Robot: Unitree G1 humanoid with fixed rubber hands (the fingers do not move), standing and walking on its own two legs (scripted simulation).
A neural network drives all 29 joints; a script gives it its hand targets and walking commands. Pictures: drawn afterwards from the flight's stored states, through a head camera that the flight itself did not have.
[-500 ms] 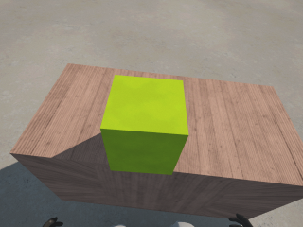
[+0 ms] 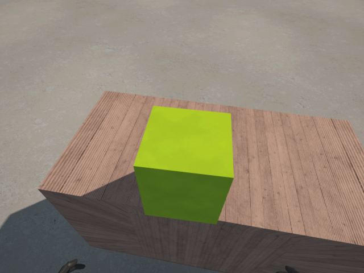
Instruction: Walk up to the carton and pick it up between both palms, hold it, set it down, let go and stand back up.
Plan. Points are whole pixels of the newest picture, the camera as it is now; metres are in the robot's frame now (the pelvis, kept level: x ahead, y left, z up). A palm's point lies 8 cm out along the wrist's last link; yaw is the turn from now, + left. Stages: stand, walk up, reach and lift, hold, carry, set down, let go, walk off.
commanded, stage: walk up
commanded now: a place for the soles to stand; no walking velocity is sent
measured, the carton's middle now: (185, 166) +0.41 +0.00 -0.03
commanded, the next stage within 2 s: none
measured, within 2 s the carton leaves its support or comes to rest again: neither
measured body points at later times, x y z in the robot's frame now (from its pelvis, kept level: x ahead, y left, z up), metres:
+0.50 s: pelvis +0.00 +0.06 -0.02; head +0.04 +0.08 +0.43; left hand +0.04 +0.36 -0.14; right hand +0.15 -0.19 -0.12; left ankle +0.03 +0.16 -0.73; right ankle +0.00 -0.10 -0.68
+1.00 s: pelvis -0.01 +0.09 +0.00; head +0.00 +0.08 +0.45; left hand +0.15 +0.34 -0.09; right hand +0.10 -0.18 -0.11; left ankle +0.02 +0.17 -0.73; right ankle +0.01 -0.04 -0.73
